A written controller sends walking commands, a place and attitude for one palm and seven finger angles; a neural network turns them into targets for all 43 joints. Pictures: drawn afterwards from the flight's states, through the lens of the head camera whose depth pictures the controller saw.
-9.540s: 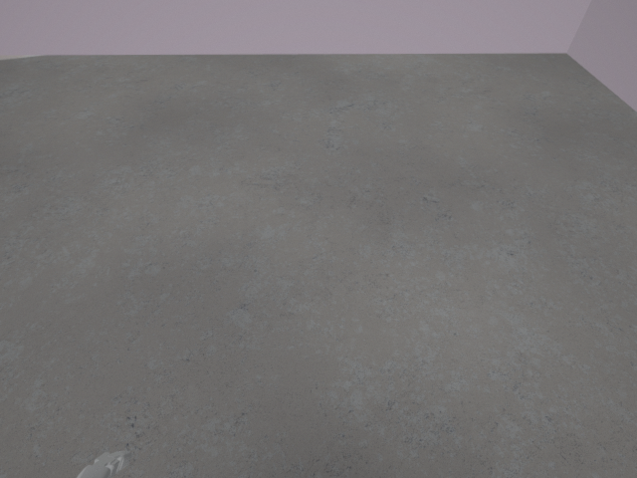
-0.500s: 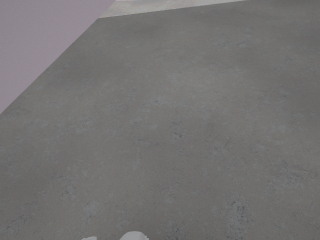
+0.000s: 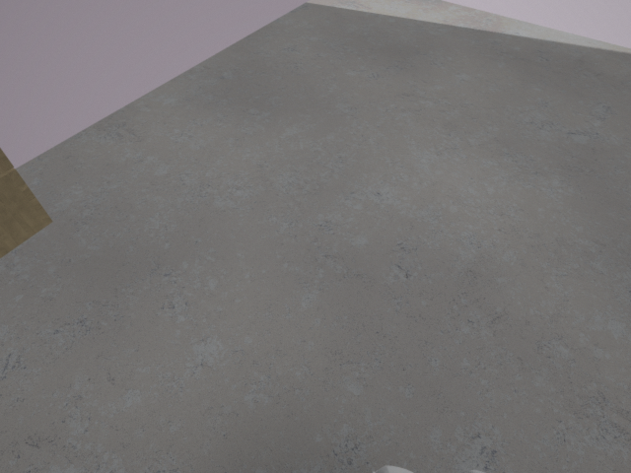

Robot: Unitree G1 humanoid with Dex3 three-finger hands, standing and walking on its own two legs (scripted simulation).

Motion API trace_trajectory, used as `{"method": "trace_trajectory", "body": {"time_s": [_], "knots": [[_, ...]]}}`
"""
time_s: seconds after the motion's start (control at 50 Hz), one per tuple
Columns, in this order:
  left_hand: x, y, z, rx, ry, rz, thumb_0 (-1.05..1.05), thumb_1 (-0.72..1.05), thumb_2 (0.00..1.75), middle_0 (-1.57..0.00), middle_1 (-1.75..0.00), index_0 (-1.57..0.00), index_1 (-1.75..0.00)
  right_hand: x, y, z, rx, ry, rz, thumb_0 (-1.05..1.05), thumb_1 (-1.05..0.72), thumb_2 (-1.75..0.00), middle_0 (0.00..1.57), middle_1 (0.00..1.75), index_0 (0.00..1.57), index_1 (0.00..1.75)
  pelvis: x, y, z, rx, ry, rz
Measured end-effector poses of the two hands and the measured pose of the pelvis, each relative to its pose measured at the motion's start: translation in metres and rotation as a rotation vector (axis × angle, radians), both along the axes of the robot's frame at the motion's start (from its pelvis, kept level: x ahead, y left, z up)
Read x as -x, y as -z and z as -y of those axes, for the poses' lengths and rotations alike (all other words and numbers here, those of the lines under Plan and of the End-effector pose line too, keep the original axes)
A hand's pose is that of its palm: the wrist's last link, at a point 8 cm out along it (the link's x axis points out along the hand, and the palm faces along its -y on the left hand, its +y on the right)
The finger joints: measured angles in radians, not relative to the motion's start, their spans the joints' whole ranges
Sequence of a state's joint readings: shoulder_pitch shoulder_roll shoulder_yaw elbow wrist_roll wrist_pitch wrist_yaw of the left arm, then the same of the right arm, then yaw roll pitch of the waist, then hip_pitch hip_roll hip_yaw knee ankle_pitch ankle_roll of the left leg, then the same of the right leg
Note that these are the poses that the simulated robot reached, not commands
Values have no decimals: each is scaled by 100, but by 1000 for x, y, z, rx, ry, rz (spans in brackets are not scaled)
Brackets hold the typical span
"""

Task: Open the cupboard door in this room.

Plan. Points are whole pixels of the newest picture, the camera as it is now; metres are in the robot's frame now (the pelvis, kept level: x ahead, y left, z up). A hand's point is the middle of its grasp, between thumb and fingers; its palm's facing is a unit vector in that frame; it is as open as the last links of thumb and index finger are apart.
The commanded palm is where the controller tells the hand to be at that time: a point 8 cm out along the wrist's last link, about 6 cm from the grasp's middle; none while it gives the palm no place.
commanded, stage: turn or walk to find it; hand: left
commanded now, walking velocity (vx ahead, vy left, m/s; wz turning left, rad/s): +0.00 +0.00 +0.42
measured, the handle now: out of the picture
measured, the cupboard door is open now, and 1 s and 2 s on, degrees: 0 0 0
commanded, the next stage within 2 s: stand and wait in 0.98 s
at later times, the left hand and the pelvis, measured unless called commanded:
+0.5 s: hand out of the picture +0.01 +0.14 -0.14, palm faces +0.23 -0.93 -0.28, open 7.4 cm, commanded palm none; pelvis -0.03 -0.07 +0.00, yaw +13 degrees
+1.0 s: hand out of the picture -0.12 +0.19 -0.17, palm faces +0.47 -0.85 -0.25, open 7.4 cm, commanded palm none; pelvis -0.07 -0.02 +0.00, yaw +25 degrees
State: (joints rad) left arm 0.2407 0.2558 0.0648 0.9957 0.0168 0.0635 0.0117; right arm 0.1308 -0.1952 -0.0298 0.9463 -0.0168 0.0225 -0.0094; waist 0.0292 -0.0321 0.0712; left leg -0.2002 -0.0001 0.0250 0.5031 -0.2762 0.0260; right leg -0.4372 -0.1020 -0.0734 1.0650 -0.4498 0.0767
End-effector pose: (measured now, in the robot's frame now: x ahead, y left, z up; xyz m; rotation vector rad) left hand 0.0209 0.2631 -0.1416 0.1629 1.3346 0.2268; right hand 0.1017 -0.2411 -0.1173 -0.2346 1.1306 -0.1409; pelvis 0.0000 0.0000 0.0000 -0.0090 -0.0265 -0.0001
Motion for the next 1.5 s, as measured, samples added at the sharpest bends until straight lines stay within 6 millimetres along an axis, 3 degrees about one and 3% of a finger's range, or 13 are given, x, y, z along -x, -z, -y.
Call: {"method": "trace_trajectory", "body": {"time_s": [0.14,0.28,0.44,0.56,0.68,0.78,0.84,0.92,1.04,1.16,1.28,1.36,1.5], "knots": [[-25,-14,13,-19,3,108,1,91,90,-20,-30,-19,-30,21,11,3,-41,-9,-45,0,-91,-89,20,30,20,30,9,-1,10,-11,-48,-4],[-37,-25,48,-68,11,206,1,91,90,-20,-30,-20,-30,53,43,37,-86,3,-131,1,-91,-89,20,30,21,30,20,10,42,-27,-106,-10],[9,-39,78,-75,-81,180,1,91,90,-20,-30,-20,-30,66,40,69,-77,-48,-218,1,-91,-90,20,30,20,29,27,-2,63,-53,-199,-3],[48,-32,88,-54,-168,130,1,91,90,-20,-30,-20,-30,63,33,75,-43,-110,-259,1,-91,-90,20,30,20,29,31,-5,67,-51,-260,-13],[99,-18,81,-30,-262,65,1,91,90,-20,-30,-20,-30,35,27,53,-10,-210,-233,1,-91,-90,20,30,20,29,41,-1,58,-39,-318,-19],[148,5,63,-1,-348,11,1,91,90,-20,-30,-20,-30,0,22,13,11,-309,-113,1,-91,-90,20,30,20,29,54,10,39,-9,-368,-17],[169,14,51,6,-388,-28,1,91,90,-20,-30,-20,-30,-11,15,-10,10,-354,-50,1,-91,-90,20,30,20,29,61,13,31,-17,-383,-10],[176,6,42,7,-415,-23,1,91,90,-20,-30,-20,-30,-13,5,-30,6,-391,-21,0,-91,-89,20,30,20,29,65,4,25,0,-408,-5],[164,-8,35,-24,-425,57,1,91,90,-20,-30,-19,-30,-8,5,-38,-21,-424,-35,0,-91,-89,20,30,20,30,69,-2,27,-2,-446,-9],[141,-16,49,-53,-400,99,1,91,90,-20,-30,-19,-30,6,20,-19,-51,-404,-81,0,-91,-89,20,30,20,30,67,0,44,-23,-460,-12],[129,-21,86,-74,-384,131,1,91,90,-20,-30,-20,-30,22,46,16,-80,-372,-165,1,-91,-89,20,30,20,30,61,7,68,-38,-492,-2],[140,-28,110,-66,-439,132,1,91,90,-20,-30,-20,-30,28,44,34,-64,-391,-233,1,-91,-89,20,30,20,29,61,0,79,-53,-530,-3],[174,-28,126,-69,-533,94,1,92,90,-20,-30,-20,-30,30,37,54,-8,-444,-295,1,-91,-90,20,30,20,29,66,-4,87,-46,-607,-13]]}}
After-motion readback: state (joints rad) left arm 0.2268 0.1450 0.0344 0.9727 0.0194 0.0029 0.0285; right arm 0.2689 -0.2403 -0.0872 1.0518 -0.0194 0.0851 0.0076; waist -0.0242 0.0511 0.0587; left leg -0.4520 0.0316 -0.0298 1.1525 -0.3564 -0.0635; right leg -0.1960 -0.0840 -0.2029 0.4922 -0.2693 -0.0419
